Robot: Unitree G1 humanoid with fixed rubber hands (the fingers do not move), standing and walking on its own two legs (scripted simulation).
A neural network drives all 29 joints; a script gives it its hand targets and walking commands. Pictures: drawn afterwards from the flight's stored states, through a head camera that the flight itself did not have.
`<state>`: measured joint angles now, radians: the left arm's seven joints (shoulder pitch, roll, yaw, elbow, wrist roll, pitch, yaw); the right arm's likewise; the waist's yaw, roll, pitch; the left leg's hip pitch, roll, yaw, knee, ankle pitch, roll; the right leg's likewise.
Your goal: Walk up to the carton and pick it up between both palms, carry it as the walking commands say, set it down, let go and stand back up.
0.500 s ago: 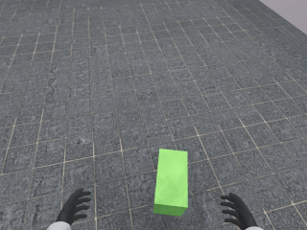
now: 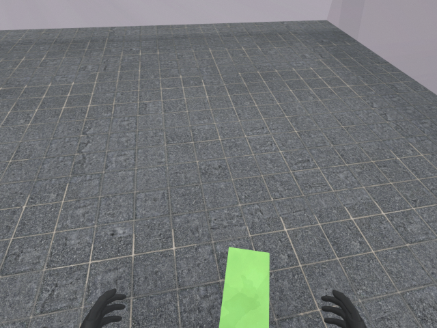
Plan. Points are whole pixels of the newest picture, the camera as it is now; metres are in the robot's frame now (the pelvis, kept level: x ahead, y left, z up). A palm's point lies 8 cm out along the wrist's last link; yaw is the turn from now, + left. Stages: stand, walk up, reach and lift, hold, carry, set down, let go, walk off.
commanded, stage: stand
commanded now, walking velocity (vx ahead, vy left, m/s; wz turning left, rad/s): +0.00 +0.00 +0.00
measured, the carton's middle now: (243, 300) +0.39 -0.09 -0.64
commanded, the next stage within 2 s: none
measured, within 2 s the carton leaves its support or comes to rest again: neither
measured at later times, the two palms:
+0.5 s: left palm out of the picture +0.02 +0.27 -0.10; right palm out of the picture +0.04 -0.29 -0.10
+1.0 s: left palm out of the picture -0.09 +0.27 -0.12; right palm out of the picture -0.06 -0.30 -0.12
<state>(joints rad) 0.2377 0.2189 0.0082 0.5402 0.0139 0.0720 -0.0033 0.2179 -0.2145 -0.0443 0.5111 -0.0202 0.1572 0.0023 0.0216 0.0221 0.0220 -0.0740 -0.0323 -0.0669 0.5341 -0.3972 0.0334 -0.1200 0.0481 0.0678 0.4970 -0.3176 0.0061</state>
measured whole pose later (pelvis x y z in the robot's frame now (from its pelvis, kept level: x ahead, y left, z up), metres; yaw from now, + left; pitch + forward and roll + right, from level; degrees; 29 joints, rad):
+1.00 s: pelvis -0.09 -0.02 +0.00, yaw +2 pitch -3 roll +0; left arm 0.38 0.30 0.04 0.98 0.04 -0.02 0.00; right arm 0.39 -0.32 -0.05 0.94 -0.03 -0.03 0.00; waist 0.02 0.01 -0.09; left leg -0.24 -0.06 -0.07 0.57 -0.28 0.02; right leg -0.29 0.02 0.04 0.57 -0.22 -0.01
